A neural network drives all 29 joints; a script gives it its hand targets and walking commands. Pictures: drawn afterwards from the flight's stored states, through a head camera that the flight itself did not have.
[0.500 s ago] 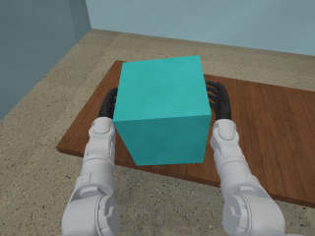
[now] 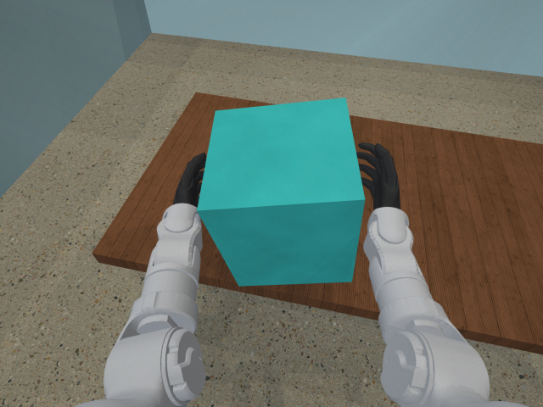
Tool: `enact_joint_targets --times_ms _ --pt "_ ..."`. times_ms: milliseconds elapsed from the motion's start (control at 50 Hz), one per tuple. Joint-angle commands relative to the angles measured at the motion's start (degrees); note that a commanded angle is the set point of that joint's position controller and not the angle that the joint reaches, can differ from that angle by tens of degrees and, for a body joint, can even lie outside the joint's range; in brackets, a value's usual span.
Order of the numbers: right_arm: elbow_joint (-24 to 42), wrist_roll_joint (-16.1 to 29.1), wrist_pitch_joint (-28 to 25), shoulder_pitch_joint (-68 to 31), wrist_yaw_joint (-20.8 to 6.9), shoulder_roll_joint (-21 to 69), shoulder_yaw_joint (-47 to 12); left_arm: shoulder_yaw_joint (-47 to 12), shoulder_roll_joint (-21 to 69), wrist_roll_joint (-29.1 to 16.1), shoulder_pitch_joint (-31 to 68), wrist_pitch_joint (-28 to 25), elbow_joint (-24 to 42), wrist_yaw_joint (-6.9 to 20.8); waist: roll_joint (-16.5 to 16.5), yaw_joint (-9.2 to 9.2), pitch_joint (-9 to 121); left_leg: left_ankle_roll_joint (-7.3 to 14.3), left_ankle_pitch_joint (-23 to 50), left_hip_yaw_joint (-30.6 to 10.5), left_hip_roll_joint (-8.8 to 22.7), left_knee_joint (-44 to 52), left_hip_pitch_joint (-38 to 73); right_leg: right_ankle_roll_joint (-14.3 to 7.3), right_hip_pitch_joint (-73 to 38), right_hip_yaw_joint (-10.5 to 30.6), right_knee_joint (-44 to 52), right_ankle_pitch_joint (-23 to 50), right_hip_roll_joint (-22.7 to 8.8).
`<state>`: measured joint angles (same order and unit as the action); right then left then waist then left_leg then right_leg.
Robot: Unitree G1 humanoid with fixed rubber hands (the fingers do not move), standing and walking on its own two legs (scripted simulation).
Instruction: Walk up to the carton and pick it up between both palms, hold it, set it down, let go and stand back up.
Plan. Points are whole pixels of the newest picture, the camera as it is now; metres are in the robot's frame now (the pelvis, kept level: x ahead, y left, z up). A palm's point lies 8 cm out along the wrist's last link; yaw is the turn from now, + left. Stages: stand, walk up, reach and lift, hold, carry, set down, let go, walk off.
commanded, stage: set down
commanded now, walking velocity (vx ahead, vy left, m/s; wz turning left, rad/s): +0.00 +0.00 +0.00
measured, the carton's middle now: (287, 200) +0.43 -0.01 +0.04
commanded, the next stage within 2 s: none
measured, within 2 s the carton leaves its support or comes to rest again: rests again in 1.88 s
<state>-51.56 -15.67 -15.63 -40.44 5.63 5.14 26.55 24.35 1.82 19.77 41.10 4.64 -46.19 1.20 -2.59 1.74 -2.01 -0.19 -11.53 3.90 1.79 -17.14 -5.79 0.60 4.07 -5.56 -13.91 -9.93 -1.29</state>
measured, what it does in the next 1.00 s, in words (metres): stands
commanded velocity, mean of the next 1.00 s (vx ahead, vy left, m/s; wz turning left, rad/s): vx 0.00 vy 0.00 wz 0.00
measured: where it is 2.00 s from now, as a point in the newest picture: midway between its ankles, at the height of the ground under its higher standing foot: outside the picture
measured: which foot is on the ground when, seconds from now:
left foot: down 0.00-1.00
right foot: down 0.00-1.00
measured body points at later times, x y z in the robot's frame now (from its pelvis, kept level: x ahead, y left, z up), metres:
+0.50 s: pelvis +0.00 +0.00 +0.00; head +0.05 +0.02 +0.45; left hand +0.44 +0.14 +0.06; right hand +0.41 -0.16 +0.08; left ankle -0.03 +0.11 -0.75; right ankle -0.03 -0.12 -0.75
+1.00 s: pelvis +0.01 +0.00 -0.01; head +0.09 +0.01 +0.44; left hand +0.46 +0.14 +0.03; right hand +0.43 -0.16 +0.04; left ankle -0.03 +0.11 -0.75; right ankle -0.03 -0.12 -0.75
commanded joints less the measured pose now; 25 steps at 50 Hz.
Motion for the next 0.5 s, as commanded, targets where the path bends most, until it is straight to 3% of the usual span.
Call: enact_joint_targets --times_ms 0,280,480 --pt "-0.82 -4.53 -0.26 -28.22 -7.11 28.22 -14.03 -15.77 25.34 -1.40 37.40 -6.23 4.40 6.09 3.11 0.22 27.42 -1.94 24.87 3.27 -2.02 -0.28 1.97 2.28 -14.55 -1.08 -5.09 30.98 2.00" --pt "-3.40 -8.10 0.51 -29.20 -8.29 28.94 -8.80 -11.93 23.91 -0.34 40.19 -8.59 -1.38 5.96 4.26 0.00 28.68 -2.30 25.77 3.41 -1.34 -1.04 2.69 1.91 -9.24 -1.28 -5.03 27.01 2.14" --pt "-3.22 -10.77 0.73 -30.40 -8.89 30.10 -6.22 -9.51 23.12 0.45 41.22 -10.28 -5.35 5.82 4.54 0.15 31.61 -2.17 27.12 3.47 -1.25 -2.20 1.18 2.03 -7.52 -1.17 -6.14 28.73 1.93"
